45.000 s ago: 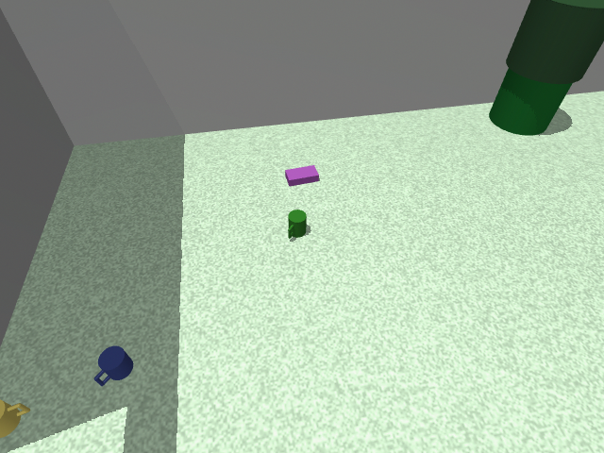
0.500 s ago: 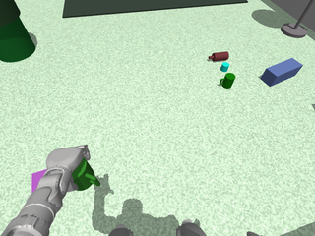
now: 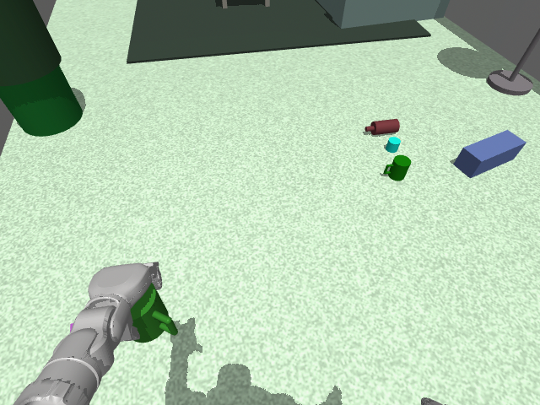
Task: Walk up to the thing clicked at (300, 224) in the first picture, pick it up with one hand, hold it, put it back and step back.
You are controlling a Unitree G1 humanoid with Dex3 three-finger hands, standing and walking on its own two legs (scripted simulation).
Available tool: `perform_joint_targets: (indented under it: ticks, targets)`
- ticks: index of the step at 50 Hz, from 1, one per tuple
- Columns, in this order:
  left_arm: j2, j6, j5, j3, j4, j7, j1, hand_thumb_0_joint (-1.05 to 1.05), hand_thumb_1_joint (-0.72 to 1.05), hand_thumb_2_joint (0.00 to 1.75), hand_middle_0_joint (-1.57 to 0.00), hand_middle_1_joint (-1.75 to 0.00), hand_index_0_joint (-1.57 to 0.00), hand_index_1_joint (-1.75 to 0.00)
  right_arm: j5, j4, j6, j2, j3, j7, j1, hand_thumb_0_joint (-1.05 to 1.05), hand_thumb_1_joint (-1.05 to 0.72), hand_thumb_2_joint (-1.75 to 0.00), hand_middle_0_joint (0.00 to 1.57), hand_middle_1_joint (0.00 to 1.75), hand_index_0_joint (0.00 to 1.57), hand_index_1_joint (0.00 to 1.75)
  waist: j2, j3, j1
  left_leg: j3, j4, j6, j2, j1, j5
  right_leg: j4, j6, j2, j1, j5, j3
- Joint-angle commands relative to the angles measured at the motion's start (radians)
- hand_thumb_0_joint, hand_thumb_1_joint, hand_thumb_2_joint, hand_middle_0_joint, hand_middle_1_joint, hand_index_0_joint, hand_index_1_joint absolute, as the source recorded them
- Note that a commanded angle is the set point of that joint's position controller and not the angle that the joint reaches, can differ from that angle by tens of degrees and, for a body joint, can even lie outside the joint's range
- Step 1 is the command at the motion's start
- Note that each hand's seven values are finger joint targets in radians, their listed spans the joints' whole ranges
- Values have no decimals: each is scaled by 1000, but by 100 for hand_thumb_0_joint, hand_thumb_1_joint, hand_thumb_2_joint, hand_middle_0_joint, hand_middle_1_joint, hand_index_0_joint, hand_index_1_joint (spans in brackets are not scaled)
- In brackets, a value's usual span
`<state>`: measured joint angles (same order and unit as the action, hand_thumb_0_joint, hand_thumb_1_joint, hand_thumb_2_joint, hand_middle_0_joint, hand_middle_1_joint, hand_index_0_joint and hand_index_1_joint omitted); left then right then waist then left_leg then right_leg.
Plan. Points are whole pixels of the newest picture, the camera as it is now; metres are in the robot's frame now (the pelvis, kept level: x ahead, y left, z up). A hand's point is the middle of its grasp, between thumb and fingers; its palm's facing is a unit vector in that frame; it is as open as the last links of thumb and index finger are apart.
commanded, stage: hold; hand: left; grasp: from above
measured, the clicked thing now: (147, 314) +0.32 +0.21 -0.11
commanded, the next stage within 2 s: crouch in 1.70 s
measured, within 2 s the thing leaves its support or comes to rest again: neither
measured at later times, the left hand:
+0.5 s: hand (128, 308) +0.30 +0.22 -0.04, palm faces -0.46 -0.05 -0.89, open 10.5 cm
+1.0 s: hand (129, 322) +0.27 +0.21 -0.02, palm faces -0.45 -0.06 -0.89, open 10.5 cm
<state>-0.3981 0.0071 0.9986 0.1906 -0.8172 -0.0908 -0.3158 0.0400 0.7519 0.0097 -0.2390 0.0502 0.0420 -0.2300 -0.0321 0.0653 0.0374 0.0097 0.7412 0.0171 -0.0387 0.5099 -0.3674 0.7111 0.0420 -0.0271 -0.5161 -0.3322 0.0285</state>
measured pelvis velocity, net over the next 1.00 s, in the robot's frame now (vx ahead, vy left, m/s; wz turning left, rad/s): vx -0.02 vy -0.01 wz -0.01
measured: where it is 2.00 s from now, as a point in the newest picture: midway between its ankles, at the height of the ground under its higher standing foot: outside the picture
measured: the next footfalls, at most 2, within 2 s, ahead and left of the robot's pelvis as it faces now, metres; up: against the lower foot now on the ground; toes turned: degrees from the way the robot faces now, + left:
none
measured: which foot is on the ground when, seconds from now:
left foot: down 0.00-1.00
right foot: down 0.00-1.00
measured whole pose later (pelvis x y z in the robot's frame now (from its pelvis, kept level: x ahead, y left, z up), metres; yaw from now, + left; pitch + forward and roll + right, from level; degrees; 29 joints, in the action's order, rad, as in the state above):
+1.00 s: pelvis -0.02 -0.01 +0.02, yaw +0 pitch +1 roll +0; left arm -0.39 0.00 0.98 0.22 -0.66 0.02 -0.25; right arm 0.05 0.71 0.04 -0.26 0.04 0.05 -0.17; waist -0.05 0.01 0.00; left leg 0.02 0.54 0.03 -0.04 0.31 -0.25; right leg 0.55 0.03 -0.03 -0.34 -0.23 0.03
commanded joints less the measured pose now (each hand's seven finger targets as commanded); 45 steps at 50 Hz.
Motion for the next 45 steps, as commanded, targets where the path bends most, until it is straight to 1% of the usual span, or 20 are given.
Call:
perform_joint_targets:
  ticks: [1,2,4,8,9,12,14,15,18,23,24,25,28,29,33,35,38,40,42,45]
  targets:
    - [-214,1,-4,-83,194,-21,-333,0,49,102,-77,-109,-83,-103,4,-106,-23,-159,52,8,-14,0,-89,-89,20,30,20,30,-15,309,3,7,-104,-8,48,-216,392,-96,-44,57,154,324,-33]
    - [-222,-1,-10,-89,221,-15,-333,0,51,102,-78,-108,-84,-102,4,-111,-20,-159,55,8,-9,0,-89,-89,20,30,20,30,-24,316,-8,9,-110,-7,47,-229,399,-102,-44,58,163,323,-35]
    - [-194,0,-9,-72,203,-2,-311,0,50,104,-79,-107,-84,-102,4,-118,-18,-153,52,5,-4,0,-89,-89,20,30,20,30,-23,282,-1,13,-121,-6,47,-229,394,-110,-46,58,158,318,-35]
    - [-218,-2,-6,-84,234,18,-301,0,52,103,-79,-109,-85,-103,7,-142,-9,-154,49,5,15,0,-89,-89,20,30,20,30,-8,269,-18,16,-143,-12,52,-227,379,-133,-43,55,191,316,-31]
    - [-215,-3,-7,-82,231,23,-289,0,53,103,-80,-108,-86,-103,7,-145,-8,-156,49,5,19,0,-89,-89,20,30,20,30,3,258,-13,16,-148,-13,52,-226,371,-137,-42,54,193,309,-30]
    - [-228,-9,-8,-94,290,27,-324,0,52,103,-79,-109,-84,-103,6,-156,-4,-154,48,5,25,0,-89,-89,20,30,20,30,-11,279,-19,17,-157,-14,52,-242,369,-147,-42,55,209,309,-28]
    - [-225,-5,-1,-91,277,28,-301,0,52,104,-80,-108,-85,-103,8,-160,-1,-156,47,5,31,0,-90,-89,20,30,20,30,-3,276,-20,19,-162,-15,54,-252,383,-150,-41,53,221,323,-27]
    - [-245,-9,-1,-108,316,25,-328,0,51,103,-79,-108,-84,-103,8,-160,0,-158,51,6,29,0,-89,-89,20,30,20,30,-26,310,-21,18,-163,-12,51,-277,406,-143,-43,55,227,338,-27]
    - [-242,-9,3,-106,327,20,-339,0,53,105,-80,-109,-85,-103,6,-155,2,-154,51,7,35,0,-89,-89,20,30,20,30,-40,313,-24,19,-167,-11,48,-290,426,-147,-43,57,232,354,-28]
    - [-227,-5,-4,-98,303,25,-313,0,52,105,-79,-111,-85,-105,8,-163,5,-151,45,8,55,0,-89,-89,20,30,20,30,-1,247,-23,23,-195,-21,54,-269,344,-186,-37,52,228,296,-22]
    - [-211,-1,-7,-84,291,30,-305,0,52,105,-79,-112,-84,-106,7,-165,5,-152,44,7,56,0,-90,-89,20,30,20,30,13,234,-18,23,-201,-23,53,-268,333,-194,-35,51,226,285,-23]
    - [-213,0,-13,-86,318,32,-313,0,53,104,-78,-113,-85,-107,9,-171,5,-151,44,7,68,0,-90,-89,20,30,20,30,1,246,-29,25,-209,-21,54,-281,327,-197,-36,49,239,275,-23]
    - [-201,6,-14,-77,295,47,-271,0,50,102,-77,-111,-83,-104,9,-170,6,-152,43,6,74,0,-90,-90,20,30,20,30,4,223,-27,20,-223,-19,47,-282,321,-201,-40,54,234,257,-30]
    - [-206,2,-17,-76,335,51,-295,0,50,103,-77,-110,-83,-104,10,-175,5,-152,44,7,80,0,-90,-90,20,30,20,30,-6,245,-34,16,-227,-16,44,-297,329,-199,-42,55,241,259,-31]
    - [-225,-5,-16,-86,346,63,-306,0,47,101,-74,-113,-80,-106,10,-180,3,-147,35,13,96,0,-90,-90,20,30,20,30,5,227,-30,24,-238,-23,53,-293,277,-225,-38,49,239,218,-22]
    - [-230,-8,-17,-93,356,64,-309,0,47,96,-73,-112,-80,-104,10,-180,0,-147,32,15,102,0,-90,-90,20,30,20,30,0,221,-32,25,-243,-23,54,-296,267,-231,-37,48,239,206,-18]
    - [-228,-9,-22,-100,352,54,-300,0,47,94,-72,-112,-80,-104,10,-184,-2,-146,29,16,118,0,-90,-90,20,30,20,30,9,210,-38,21,-252,-21,53,-294,248,-237,-38,49,238,182,-21]
    - [-221,-7,-18,-90,341,53,-304,0,49,97,-74,-114,-81,-106,10,-188,-5,-143,24,17,124,0,-90,-90,20,30,20,30,25,189,-33,23,-258,-25,55,-287,224,-253,-35,45,235,161,-19]
    - [-237,-8,-21,-102,357,51,-301,0,49,97,-74,-114,-81,-106,11,-189,-6,-143,25,18,136,0,-90,-90,20,30,20,30,11,185,-42,27,-265,-25,59,-284,191,-261,-35,43,235,127,-15]
    - [-218,-7,-18,-84,390,58,-321,0,47,97,-73,-114,-80,-106,10,-190,-8,-140,22,20,146,0,-90,-90,20,30,20,30,7,218,-36,29,-269,-24,58,-316,205,-259,-35,42,241,140,-14]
